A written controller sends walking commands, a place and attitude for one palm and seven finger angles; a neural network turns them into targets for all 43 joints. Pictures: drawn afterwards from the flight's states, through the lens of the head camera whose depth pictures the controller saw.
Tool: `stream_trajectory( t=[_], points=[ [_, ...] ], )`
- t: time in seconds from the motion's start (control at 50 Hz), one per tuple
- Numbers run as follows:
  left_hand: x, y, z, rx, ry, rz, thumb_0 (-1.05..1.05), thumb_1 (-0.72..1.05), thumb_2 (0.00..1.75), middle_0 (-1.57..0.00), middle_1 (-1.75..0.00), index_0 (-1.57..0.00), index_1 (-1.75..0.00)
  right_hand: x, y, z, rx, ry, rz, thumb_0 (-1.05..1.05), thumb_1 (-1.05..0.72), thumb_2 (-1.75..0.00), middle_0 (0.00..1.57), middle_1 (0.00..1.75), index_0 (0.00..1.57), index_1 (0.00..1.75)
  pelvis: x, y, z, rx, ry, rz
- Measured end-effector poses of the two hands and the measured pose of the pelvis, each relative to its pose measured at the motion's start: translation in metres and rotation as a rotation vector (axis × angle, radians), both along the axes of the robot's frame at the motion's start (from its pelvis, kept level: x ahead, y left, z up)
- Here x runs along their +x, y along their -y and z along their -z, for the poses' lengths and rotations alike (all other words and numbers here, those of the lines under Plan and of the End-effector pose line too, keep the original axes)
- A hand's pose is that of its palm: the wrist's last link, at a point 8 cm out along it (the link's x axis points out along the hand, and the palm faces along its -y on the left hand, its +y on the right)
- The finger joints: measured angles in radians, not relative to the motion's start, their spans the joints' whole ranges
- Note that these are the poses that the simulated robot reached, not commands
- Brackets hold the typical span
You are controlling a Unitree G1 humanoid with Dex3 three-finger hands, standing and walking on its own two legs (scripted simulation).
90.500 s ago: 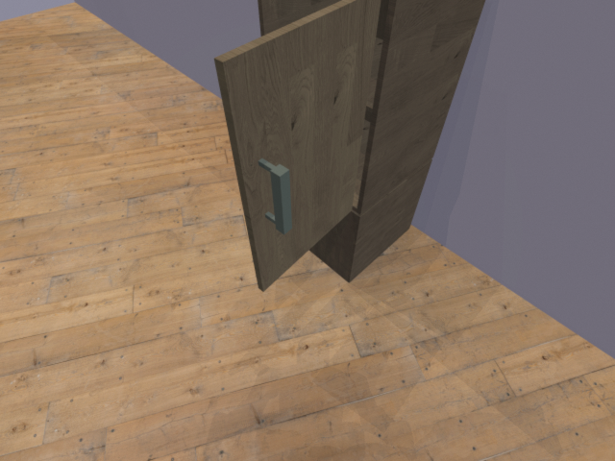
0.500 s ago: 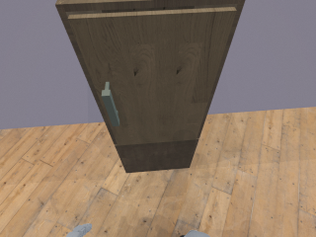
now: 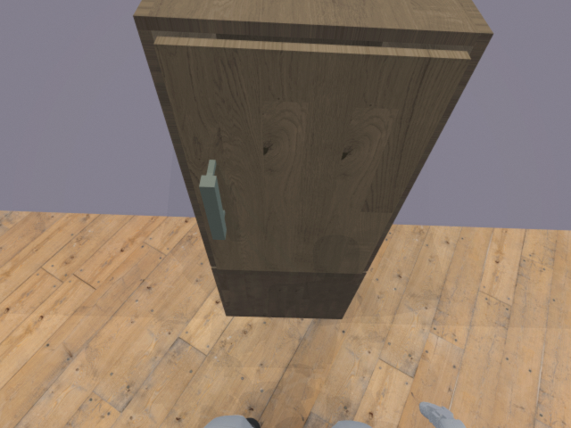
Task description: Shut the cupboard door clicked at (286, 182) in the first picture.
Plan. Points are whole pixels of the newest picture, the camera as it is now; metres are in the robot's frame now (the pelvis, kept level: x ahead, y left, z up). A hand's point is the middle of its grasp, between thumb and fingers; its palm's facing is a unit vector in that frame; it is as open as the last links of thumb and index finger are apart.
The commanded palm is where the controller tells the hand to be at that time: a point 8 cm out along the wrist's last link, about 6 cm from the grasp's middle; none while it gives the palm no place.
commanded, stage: come to a stop and stand still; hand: left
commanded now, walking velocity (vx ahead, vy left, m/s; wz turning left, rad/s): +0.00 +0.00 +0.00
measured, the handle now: (216, 201) +0.46 +0.17 -0.02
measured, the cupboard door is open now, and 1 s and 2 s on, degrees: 0 0 0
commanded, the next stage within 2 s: look again from close up in 0.66 s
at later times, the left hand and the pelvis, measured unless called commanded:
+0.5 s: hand out of the picture -0.01 +0.16 -0.18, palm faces -0.02 -0.97 -0.23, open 7.4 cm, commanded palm none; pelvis -0.06 -0.03 -0.01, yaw -1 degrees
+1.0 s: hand out of the picture -0.07 +0.17 -0.18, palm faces +0.02 -0.97 -0.23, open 7.4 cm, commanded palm none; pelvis -0.07 -0.03 -0.01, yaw +0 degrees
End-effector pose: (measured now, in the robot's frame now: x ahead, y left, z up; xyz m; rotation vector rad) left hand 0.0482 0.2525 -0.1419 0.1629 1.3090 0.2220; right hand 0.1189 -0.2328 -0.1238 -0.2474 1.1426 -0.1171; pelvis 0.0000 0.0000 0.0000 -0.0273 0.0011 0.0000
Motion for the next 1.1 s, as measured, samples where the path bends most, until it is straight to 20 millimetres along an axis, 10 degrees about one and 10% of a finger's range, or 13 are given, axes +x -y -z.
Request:
stream_trajectory(
  t=[0.16, 0.42, 0.58, 0.84, 1.1],
  points=[
    [-0.02, 0.018, 0.011, 0.047, 0.062, 0.105, 0.01, 0.91, 0.9, -0.2, -0.3, -0.2, -0.3, -0.039, 0.034, 0.024, 0.033, 0.067, 0.078, 0.01, -0.9, -0.9, 0.2, 0.3, 0.2, 0.3, -0.02, 0.017, 0.026, 0.027, 0.032, 0.02],
    [-0.052, 0.047, 0.003, -0.007, 0.082, 0.109, 0.01, 0.9, 0.9, -0.2, -0.3, -0.2, -0.3, -0.164, 0.023, 0.036, 0.087, -0.14, 0.13, 0.01, -0.9, -0.9, 0.2, 0.3, 0.2, 0.3, -0.05, 0.025, 0.018, 0.033, 0.041, 0.009],
    [-0.084, 0.046, 0.005, -0.017, 0.013, 0.084, 0.01, 0.9, 0.9, -0.2, -0.3, -0.2, -0.3, -0.207, 0.018, 0.032, 0.089, -0.23, 0.153, 0.01, -0.9, -0.9, 0.2, 0.3, 0.2, 0.3, -0.061, 0.028, 0.013, 0.026, 0.038, 0.008],
    [-0.123, 0.045, 0.006, -0.031, -0.048, 0.046, 0.01, 0.9, 0.9, -0.2, -0.3, -0.2, -0.3, -0.176, 0.038, 0.02, 0.038, -0.15, 0.107, 0.01, -0.9, -0.9, 0.2, 0.3, 0.2, 0.3, -0.07, 0.031, 0.007, 0.02, 0.048, 0.002],
    [-0.12, 0.028, -0.002, 0.008, -0.017, 0.042, 0.01, 0.9, 0.9, -0.2, -0.3, -0.2, -0.3, -0.131, 0.066, 0.005, -0.025, -0.042, 0.043, 0.01, -0.9, -0.9, 0.2, 0.3, 0.2, 0.3, -0.076, 0.034, 0.004, 0.023, 0.056, -0.009]
  ],
)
